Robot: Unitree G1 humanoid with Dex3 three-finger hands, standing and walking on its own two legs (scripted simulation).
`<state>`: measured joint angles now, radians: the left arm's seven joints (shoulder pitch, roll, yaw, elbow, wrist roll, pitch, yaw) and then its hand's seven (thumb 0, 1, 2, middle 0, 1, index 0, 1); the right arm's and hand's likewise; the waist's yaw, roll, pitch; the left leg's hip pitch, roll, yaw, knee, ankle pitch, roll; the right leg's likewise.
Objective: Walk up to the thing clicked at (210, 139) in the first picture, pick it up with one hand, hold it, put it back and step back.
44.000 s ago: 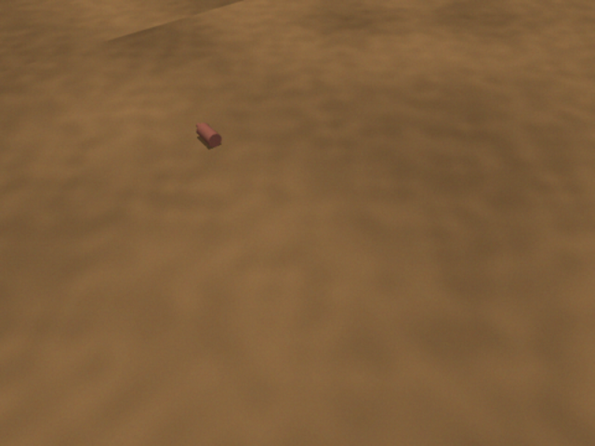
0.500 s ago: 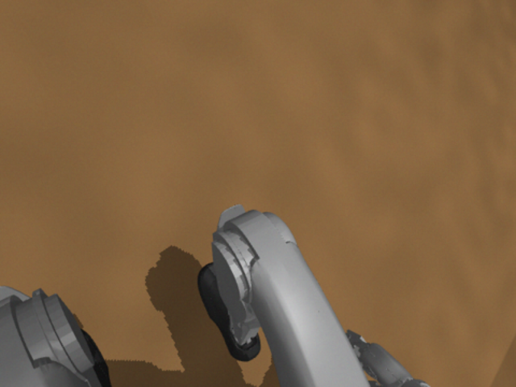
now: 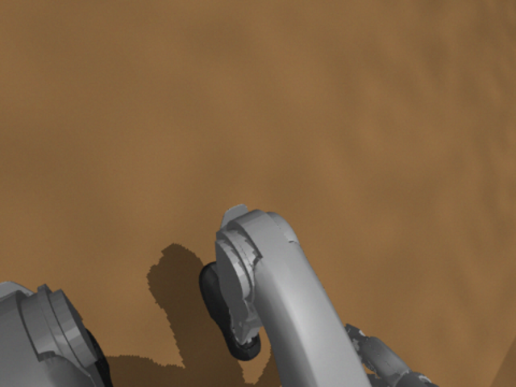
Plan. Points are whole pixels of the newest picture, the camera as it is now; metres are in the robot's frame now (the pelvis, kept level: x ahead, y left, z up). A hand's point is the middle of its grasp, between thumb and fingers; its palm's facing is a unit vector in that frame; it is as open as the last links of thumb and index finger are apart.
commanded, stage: withdraw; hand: left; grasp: from above
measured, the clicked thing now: out of the picture +0.48 +0.40 -0.27
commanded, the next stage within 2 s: home in 1.04 s
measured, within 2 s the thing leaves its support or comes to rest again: neither
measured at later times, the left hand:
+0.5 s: hand out of the picture +0.50 +0.40 -0.11, palm faces -0.29 -0.06 -0.96, open 14.1 cm
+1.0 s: hand out of the picture +0.46 +0.38 -0.13, palm faces -0.42 -0.10 -0.90, open 14.0 cm
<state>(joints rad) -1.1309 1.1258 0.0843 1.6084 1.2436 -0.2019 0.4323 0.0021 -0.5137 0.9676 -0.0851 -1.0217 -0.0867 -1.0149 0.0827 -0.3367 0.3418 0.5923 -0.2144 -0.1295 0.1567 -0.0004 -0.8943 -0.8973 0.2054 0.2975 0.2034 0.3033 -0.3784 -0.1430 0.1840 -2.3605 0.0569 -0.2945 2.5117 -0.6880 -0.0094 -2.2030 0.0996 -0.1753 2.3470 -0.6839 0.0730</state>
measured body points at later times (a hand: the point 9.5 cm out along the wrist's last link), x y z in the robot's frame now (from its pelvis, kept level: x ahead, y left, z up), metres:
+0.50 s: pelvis +0.00 +0.00 +0.01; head +0.25 +0.12 +0.37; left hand +0.51 +0.40 -0.06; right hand +0.09 -0.25 -0.06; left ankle +0.07 +0.13 -0.28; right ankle +0.11 -0.12 -0.28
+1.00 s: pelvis -0.02 -0.01 +0.02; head +0.23 +0.12 +0.37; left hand +0.48 +0.38 -0.08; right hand +0.06 -0.28 -0.05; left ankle +0.07 +0.13 -0.28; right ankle +0.11 -0.12 -0.28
